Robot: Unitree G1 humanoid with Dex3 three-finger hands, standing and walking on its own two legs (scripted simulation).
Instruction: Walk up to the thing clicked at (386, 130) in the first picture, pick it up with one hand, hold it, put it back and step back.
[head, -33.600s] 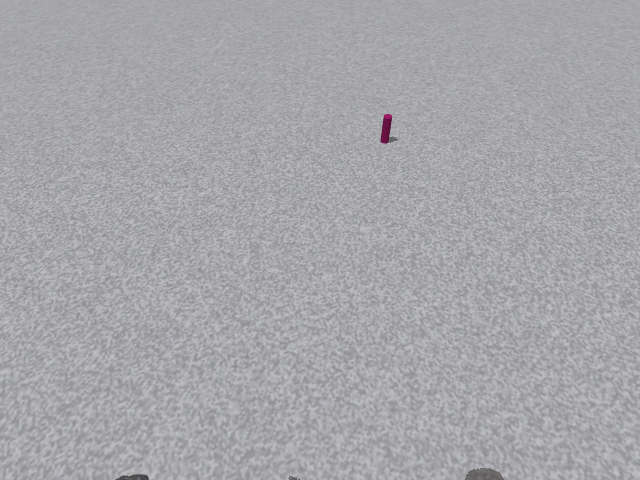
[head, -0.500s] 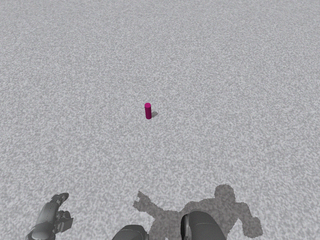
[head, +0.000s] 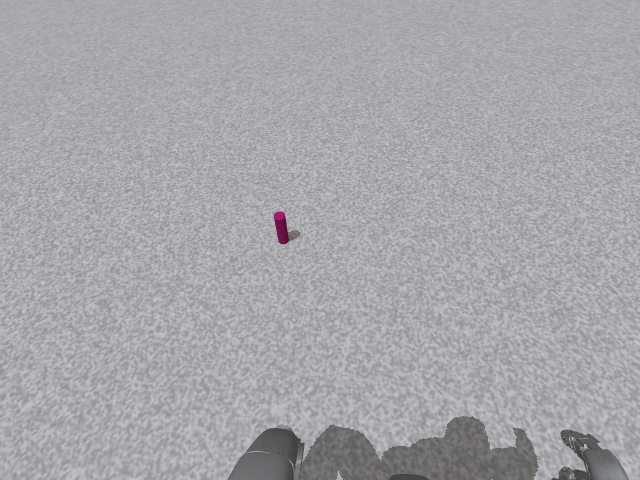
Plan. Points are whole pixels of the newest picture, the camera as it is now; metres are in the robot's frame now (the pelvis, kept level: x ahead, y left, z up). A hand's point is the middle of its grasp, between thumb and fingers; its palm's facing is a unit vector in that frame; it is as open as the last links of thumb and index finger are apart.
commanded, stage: step back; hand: left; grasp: from the side
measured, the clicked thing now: (281, 228) +1.01 +0.27 -0.68
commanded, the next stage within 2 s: stand in 1.04 s
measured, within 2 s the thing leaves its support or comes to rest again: neither
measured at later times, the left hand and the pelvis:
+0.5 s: hand out of the picture +0.06 +0.26 -0.13, palm faces +0.07 -0.92 -0.39, open 7.4 cm; pelvis -0.01 -0.02 +0.01, yaw +5 degrees
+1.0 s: hand out of the picture +0.07 +0.28 -0.14, palm faces +0.13 -0.92 -0.36, open 7.4 cm; pelvis +0.02 +0.00 +0.01, yaw +7 degrees
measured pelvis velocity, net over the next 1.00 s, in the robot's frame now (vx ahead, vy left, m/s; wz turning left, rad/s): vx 0.02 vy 0.00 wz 0.12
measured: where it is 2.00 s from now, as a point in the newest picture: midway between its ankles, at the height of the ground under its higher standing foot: outside the picture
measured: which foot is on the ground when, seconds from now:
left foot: up 0.00-0.20, down 0.22-0.52, up 0.54-0.78, down 0.80-1.00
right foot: down 0.00-0.26, up 0.28-0.48, down 0.50-1.00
